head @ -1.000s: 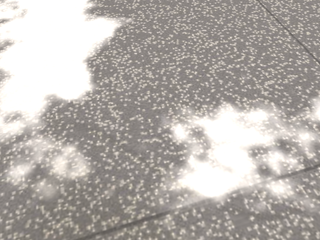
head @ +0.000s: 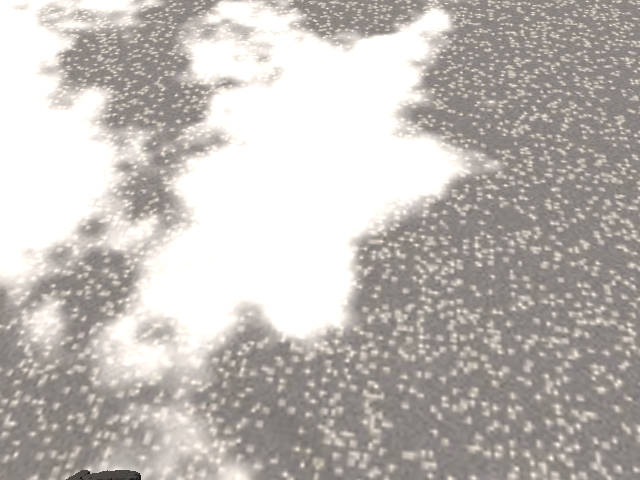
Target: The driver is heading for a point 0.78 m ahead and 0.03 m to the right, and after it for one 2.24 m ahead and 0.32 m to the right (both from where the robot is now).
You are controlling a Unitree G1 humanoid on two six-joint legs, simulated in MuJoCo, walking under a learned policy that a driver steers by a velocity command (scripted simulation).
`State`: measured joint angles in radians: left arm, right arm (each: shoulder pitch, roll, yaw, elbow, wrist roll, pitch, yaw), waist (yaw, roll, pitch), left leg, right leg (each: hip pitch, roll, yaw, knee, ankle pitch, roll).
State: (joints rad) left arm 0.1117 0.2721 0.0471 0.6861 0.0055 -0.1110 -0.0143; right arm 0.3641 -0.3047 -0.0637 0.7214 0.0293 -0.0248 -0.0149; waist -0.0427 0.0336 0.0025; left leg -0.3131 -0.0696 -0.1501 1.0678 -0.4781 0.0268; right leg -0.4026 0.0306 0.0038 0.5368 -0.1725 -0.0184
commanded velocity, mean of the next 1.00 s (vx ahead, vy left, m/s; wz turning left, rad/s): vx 0.50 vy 0.00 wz -0.01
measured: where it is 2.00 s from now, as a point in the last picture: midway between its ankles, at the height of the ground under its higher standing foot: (324, 351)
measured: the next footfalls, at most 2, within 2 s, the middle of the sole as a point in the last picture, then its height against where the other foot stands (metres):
left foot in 0.42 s outside the picture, level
right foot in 0.96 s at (351, 396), level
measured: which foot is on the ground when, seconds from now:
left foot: up 0.00-0.40, down 0.42-0.96, up 0.98-1.00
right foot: down 0.00-0.44, up 0.46-0.94, down 0.96-1.00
